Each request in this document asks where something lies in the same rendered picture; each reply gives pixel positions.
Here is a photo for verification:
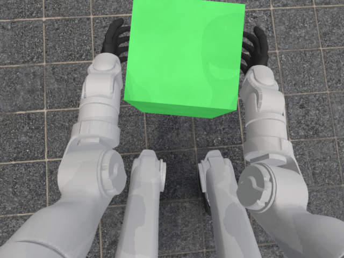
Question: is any left robot forearm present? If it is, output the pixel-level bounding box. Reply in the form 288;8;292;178
58;53;123;186

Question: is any carton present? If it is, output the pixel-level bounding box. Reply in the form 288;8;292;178
124;0;245;118

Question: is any robot left hand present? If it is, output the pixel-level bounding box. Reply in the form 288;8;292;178
101;18;131;63

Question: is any robot right upper arm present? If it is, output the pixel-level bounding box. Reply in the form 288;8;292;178
236;162;344;258

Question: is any right robot forearm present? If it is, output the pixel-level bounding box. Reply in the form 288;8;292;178
239;65;303;178

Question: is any robot left shin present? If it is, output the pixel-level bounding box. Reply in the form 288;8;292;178
130;149;158;180

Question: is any robot left upper arm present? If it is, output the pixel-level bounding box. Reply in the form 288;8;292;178
0;148;127;258

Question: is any robot right hand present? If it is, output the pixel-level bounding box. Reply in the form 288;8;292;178
240;26;269;75

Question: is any right robot thigh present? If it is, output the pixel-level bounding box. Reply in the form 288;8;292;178
198;155;262;258

